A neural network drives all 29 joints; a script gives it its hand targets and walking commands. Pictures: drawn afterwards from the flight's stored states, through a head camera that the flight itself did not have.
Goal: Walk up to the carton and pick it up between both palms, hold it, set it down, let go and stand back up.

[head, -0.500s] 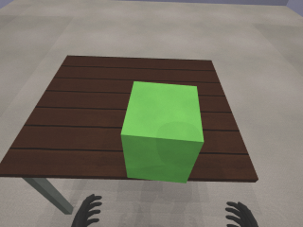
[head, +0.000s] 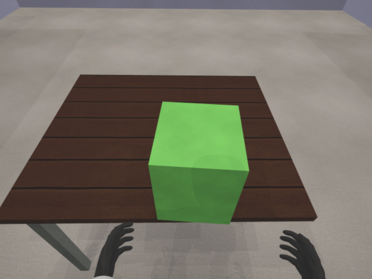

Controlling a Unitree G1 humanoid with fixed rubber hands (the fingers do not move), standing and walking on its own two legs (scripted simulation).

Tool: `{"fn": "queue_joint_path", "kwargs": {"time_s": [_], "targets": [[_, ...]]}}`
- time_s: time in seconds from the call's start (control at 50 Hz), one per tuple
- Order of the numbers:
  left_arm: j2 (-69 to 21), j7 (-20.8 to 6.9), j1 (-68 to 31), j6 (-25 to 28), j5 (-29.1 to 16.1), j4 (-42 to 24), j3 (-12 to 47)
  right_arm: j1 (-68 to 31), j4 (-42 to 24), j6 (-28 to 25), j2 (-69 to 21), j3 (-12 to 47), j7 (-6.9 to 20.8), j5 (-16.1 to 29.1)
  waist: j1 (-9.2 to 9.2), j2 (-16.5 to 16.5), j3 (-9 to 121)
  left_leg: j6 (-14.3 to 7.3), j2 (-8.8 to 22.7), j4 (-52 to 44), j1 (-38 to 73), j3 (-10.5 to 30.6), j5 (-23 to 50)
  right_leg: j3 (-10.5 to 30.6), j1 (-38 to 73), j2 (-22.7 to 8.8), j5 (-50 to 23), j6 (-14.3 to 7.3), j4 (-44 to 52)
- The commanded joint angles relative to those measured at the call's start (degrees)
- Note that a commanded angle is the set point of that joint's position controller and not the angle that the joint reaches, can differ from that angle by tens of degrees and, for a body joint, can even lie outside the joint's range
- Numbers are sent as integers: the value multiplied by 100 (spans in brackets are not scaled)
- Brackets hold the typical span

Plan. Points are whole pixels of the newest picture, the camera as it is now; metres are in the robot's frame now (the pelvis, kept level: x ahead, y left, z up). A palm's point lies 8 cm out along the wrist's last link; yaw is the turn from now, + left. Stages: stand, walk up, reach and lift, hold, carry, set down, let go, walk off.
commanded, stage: reach and lift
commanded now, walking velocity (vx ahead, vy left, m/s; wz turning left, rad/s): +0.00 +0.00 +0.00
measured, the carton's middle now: (196, 164) +0.41 +0.01 -0.01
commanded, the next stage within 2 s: none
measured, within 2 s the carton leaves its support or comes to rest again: neither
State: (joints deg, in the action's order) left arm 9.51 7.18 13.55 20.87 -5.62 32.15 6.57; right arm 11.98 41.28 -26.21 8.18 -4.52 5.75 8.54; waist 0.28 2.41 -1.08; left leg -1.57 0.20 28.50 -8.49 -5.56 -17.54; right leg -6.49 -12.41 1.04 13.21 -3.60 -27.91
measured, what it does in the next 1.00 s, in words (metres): stands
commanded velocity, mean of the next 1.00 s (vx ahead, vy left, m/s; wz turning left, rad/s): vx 0.00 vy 0.00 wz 0.00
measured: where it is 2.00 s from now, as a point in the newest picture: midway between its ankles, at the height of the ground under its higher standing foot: outside the picture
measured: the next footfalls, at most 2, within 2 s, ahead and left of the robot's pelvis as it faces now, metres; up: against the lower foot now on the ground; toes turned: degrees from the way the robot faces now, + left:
none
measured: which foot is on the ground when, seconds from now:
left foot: down 0.00-1.00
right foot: down 0.00-1.00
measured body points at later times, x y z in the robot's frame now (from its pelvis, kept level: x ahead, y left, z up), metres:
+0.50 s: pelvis +0.01 -0.01 +0.00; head -0.01 +0.01 +0.45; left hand +0.24 +0.19 -0.02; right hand +0.24 -0.24 -0.01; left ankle -0.02 +0.09 -0.74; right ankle +0.03 -0.08 -0.74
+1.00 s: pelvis +0.00 +0.00 +0.01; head +0.01 +0.01 +0.46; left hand +0.32 +0.17 +0.05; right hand +0.30 -0.24 +0.06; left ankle -0.02 +0.09 -0.74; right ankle +0.03 -0.08 -0.74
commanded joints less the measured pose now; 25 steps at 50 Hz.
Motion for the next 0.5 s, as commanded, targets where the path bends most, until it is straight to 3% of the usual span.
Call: {"fn": "queue_joint_path", "kwargs": {"time_s": [0.0,0.02,0.04,0.06,0.12,0.16,0.18,0.2,0.22,0.24,0.26,0.32,0.34,0.36,0.38,0.46,0.48], "targets": [[320,-56,-407,512,25,-672,-127,-382,-403,-482,753,-246,-66,177,-66,-82,496,253,126,-500,-1035,655,1101,1100,1183,-257,-1138,22,221],[278,-89,-271,608,14,-768,-175,-293,-438,-569,749,-219,-58,218,9,-112,441,286,115,-506,-1092,645,1088,1070,1236,-247,-1149,34,214],[344,-86,-780,676,-18,-871,-153,-757,-590,-618,819,-276,-54,296,-9,-264,626,288,129,-544,-1180,661,847,1115,1143,-274,-924,15,199],[208,-76,-439,740,-21,-574,-106,-560,-363,-655,738,-185,-30,314,-45,-139,259,301,137,-537,-1179,673,772,1052,1024,-239,-853,2,171],[232,-53,-784,785,-46,-440,-103,-956,-350,-650,732,-110,-8,375,29,-160,203,258,120,-578,-1320,671,528,1062,914,-267,-538,7,193],[291,-22,-1251,752,-132,-577,-38,-1331,-279,-562,835,-227,-3,339,-89,-214,309,269,136,-631,-1284,669,319,1080,801,-281,-288,-31,241],[298,-9,-1113,765,-138,-512,-55,-1215,-250,-551,806,-167,-14,374,-90,-9,390,246,134,-586,-1246,633,423,1095,904,-245,-431,2,225],[386,19,-1429,813,-212,-809,-70,-1475,-603,-580,900,-202,-34,408,-55,-13,804,239,111,-506,-1283,631,616,1120,1032,-238,-719,44,174],[344,28,-1083,824,-188,-681,-82,-1282,-565,-597,778,-69,-40,422,-16,79,709,198,99,-500,-1431,627,733,1131,1167,-240,-877,73,105],[499,52,-1343,826,-138,-902,-137,-1457,-594,-603,900,-131,-75,486,11,-79,945,246,68,-468,-1308,584,987,1108,1298,-215,-1254,76,36],[462,58,-1492,762,-185,-871,-114,-1625,-568,-566,996,-108,-66,507,14,-189,928,291,50,-520,-1328,574,971,1133,1317,-229,-1250,50,86],[336,-2,-1230,535,-203,-715,-173,-1272,-277,-350,889,51,-128,583,-61,-103,725,228,48,-679,-1345,579,691,1223,1562,-296,-1210,104,196],[268,-18,-1105,421,-184,-657,-187,-1214,-301,-306,876,122,-156,637,-109,38,688,219,79,-673,-1043,622,913,1169,1409,-243,-1365,92,252],[412,-34,-1624,336,-292,-863,-175,-1634,-494,-217,999,56,-174,653,-105,-39,861,213,58,-681,-1143,614,894,1162,1362,-259,-1285,84,314],[320,-40,-1443,260,-231,-772,-249,-1435,-496,-124,981,111,-182,685,-53,-19,756,174,52,-726,-1181,664,925,1200,1455,-293,-1269,88,352],[335,-53,-1893,-69,-294,-1208,-213,-1839,-1119,190,1032,90,-239,587,-143,83,941,165,71,-900,-992,644,961,1145,1512,-251,-1360,156,481],[342,-40,-2168,-149,-305,-1294,-199,-2025,-1096,296,1065,11,-237,584,-124,-38,895,181,72,-955,-1001,658,911,1175,1474,-260,-1298,132,539]]}}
